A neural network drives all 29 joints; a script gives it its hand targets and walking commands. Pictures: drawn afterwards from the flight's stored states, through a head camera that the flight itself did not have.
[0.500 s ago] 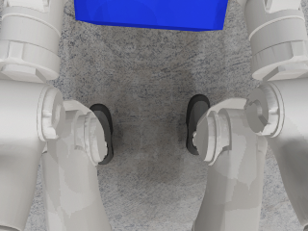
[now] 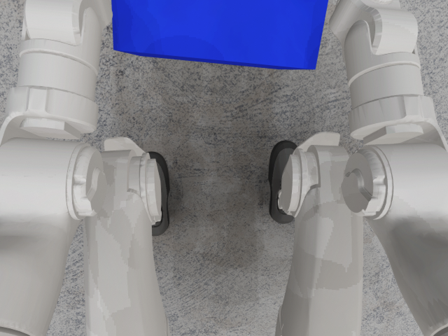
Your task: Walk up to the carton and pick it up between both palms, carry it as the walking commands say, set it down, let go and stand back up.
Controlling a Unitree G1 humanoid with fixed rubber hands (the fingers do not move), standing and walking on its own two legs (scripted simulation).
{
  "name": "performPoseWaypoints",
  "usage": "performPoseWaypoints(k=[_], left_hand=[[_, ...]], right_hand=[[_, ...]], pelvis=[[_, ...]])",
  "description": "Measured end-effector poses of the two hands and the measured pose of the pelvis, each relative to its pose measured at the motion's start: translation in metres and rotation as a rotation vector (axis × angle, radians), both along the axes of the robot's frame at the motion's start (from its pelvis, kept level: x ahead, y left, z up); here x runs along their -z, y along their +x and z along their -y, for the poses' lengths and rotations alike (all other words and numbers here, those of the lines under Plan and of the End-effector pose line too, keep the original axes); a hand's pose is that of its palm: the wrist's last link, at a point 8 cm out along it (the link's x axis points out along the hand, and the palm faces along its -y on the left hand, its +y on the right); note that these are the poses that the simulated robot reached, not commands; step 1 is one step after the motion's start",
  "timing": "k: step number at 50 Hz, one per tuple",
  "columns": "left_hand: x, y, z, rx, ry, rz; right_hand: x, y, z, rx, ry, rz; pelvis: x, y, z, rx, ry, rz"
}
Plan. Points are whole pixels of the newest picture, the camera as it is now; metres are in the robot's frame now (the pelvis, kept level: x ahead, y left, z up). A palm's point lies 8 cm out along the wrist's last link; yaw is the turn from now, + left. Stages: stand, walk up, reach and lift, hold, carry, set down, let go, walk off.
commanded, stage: reach and lift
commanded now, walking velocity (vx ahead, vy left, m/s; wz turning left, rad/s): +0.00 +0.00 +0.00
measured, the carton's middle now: out of the picture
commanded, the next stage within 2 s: none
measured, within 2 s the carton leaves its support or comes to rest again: neither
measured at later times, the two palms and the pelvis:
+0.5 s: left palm out of the picture +0.55 +0.13 -0.06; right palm out of the picture +0.52 -0.20 -0.06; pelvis +0.01 -0.01 +0.05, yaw +0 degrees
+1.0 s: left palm out of the picture +0.54 +0.15 +0.03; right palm out of the picture +0.51 -0.18 +0.02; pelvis -0.01 +0.00 +0.10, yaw +0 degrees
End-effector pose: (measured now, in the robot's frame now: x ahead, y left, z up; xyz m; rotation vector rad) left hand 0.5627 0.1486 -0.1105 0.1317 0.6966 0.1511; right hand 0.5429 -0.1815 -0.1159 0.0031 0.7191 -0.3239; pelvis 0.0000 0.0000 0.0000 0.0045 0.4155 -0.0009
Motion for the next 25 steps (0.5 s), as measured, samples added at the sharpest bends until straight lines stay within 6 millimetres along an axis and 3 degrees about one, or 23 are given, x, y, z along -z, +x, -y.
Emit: performPoseWaypoints(k=[11, 17, 25], left_hand=[[-0.042, 0.009, 0.0, -0.006, 0.002, 0.024], [-0.047, 0.006, 0.011, -0.008, -0.03, 0.036], [-0.055, -0.015, 0.019, -0.007, -0.037, 0.013]], right_hand=[[-0.033, 0.004, -0.001, 0.009, 0.016, 0.024], [-0.047, 0.0, 0.01, 0.024, 0.003, 0.037], [-0.06, -0.02, 0.018, 0.031, -0.004, 0.012]], pelvis=[[-0.023, 0.002, 0.0, -0.012, -0.004, 0.014], [-0.034, 0.007, 0.003, -0.003, -0.001, 0.018], [-0.046, 0.007, 0.009, 0.015, 0.016, 0.044]])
